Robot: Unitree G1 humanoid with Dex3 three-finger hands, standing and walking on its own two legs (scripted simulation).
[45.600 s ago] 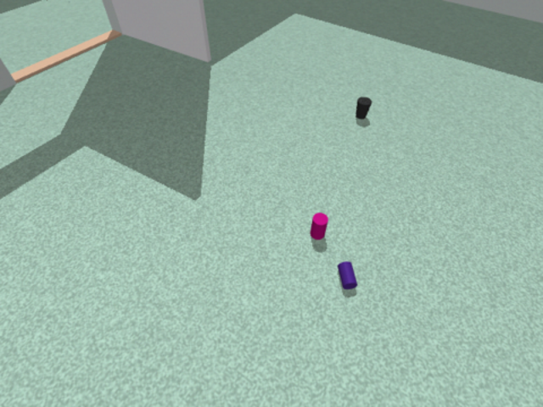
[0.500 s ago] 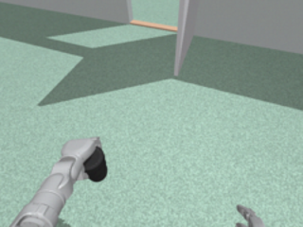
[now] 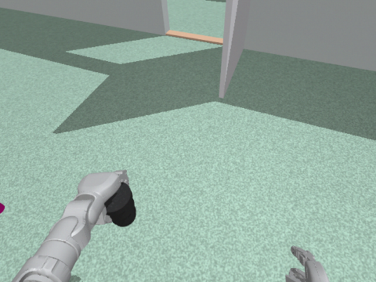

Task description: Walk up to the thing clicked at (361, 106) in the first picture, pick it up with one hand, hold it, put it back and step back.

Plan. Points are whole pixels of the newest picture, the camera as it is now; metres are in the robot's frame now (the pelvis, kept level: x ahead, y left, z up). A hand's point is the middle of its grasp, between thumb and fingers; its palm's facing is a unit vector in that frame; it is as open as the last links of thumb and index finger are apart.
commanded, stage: hold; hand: left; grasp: from above
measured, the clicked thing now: (119, 206) +0.31 +0.21 -0.09
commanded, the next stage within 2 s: crouch in 0.60 s
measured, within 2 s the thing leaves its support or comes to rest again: neither
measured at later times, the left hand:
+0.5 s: hand (104, 204) +0.29 +0.23 -0.04, palm faces -0.47 -0.06 -0.88, open 10.9 cm
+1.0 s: hand (107, 211) +0.29 +0.23 -0.08, palm faces -0.50 -0.06 -0.86, open 11.0 cm
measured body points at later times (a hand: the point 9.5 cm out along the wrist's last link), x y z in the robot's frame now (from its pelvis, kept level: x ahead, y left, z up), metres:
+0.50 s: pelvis +0.01 +0.00 +0.00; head +0.02 -0.02 +0.45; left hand +0.31 +0.23 +0.01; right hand +0.16 -0.24 -0.11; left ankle +0.02 +0.13 -0.73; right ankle +0.03 -0.14 -0.73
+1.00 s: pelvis +0.01 +0.00 +0.00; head +0.05 -0.01 +0.45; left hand +0.31 +0.23 -0.03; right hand +0.16 -0.25 -0.11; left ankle +0.02 +0.13 -0.73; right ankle +0.03 -0.14 -0.73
